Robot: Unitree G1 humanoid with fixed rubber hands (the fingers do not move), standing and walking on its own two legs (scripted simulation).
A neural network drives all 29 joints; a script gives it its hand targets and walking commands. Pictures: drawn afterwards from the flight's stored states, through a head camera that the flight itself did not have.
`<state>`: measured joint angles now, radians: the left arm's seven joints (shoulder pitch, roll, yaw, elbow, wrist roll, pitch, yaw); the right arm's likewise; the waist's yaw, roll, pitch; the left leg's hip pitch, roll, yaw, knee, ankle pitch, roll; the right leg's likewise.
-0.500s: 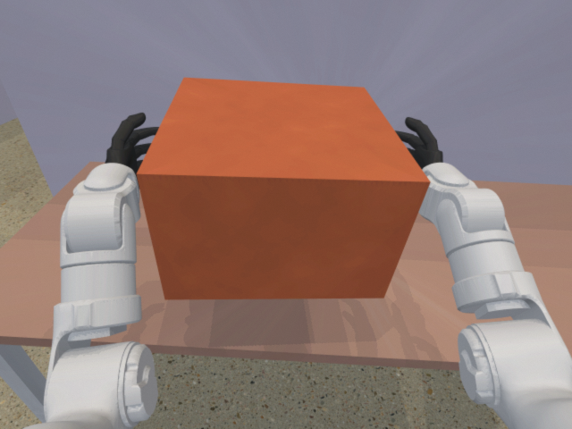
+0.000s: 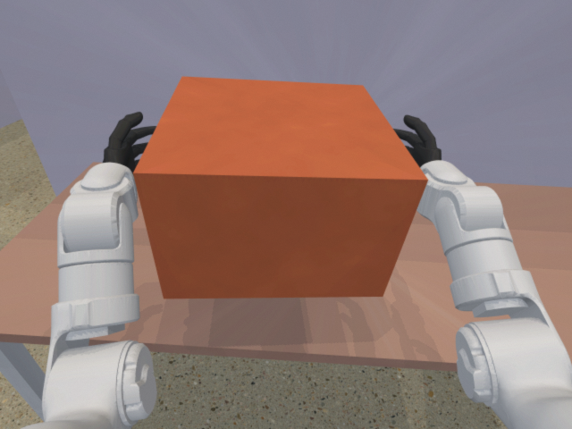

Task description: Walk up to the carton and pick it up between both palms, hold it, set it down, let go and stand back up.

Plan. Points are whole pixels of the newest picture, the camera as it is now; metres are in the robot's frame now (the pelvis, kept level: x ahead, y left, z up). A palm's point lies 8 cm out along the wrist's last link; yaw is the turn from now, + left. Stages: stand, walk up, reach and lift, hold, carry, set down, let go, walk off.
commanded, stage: hold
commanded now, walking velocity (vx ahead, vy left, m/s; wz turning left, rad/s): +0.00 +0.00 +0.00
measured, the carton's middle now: (275, 178) +0.42 +0.00 +0.21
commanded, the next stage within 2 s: none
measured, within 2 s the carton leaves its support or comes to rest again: neither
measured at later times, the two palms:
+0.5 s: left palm (120, 172) +0.36 +0.19 +0.25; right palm (421, 169) +0.36 -0.19 +0.25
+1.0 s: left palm (123, 173) +0.36 +0.19 +0.25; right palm (422, 172) +0.36 -0.20 +0.25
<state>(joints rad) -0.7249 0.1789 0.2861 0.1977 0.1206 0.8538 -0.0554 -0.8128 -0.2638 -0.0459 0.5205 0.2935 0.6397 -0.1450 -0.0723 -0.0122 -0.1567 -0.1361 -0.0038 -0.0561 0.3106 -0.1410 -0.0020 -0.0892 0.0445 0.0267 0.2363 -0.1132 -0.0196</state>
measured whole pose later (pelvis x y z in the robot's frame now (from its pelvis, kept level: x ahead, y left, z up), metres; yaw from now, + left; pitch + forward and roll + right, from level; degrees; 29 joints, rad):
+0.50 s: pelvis +0.00 +0.00 +0.00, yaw +0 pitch -2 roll -1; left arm -0.73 0.18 0.29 0.21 0.13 0.86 -0.06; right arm -0.82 -0.26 -0.05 0.54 0.29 0.64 -0.14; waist -0.07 -0.02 -0.16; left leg -0.14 -0.01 -0.05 0.31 -0.14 0.00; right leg -0.09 0.04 0.03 0.24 -0.12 -0.02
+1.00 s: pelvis +0.01 +0.00 +0.00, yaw +0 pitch -2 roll -1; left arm -0.69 0.16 0.29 0.14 0.13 0.87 -0.05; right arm -0.79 -0.28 -0.02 0.48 0.32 0.64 -0.15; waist -0.07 0.00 -0.15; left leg -0.13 0.00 -0.05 0.32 -0.15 0.00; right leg -0.08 0.05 0.03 0.23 -0.12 -0.02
